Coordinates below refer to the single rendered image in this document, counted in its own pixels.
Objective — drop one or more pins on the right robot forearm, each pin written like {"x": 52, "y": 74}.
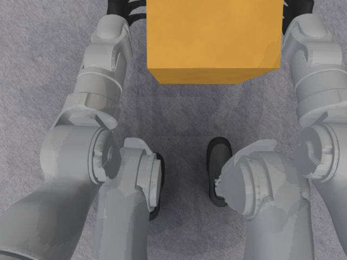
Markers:
{"x": 317, "y": 70}

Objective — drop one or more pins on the left robot hand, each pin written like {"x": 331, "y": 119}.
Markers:
{"x": 123, "y": 9}

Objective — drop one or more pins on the carton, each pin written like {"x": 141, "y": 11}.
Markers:
{"x": 212, "y": 42}

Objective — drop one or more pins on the robot right shin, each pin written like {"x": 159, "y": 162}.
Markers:
{"x": 223, "y": 188}

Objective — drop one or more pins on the left robot foot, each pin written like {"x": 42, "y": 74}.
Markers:
{"x": 155, "y": 212}

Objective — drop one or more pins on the right robot hand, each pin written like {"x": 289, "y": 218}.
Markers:
{"x": 295, "y": 8}

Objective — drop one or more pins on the robot left upper arm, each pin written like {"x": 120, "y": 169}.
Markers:
{"x": 47, "y": 224}

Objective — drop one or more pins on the left robot forearm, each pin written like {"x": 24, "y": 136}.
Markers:
{"x": 95, "y": 99}

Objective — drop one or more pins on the robot right upper arm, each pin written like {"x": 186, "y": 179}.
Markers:
{"x": 321, "y": 155}

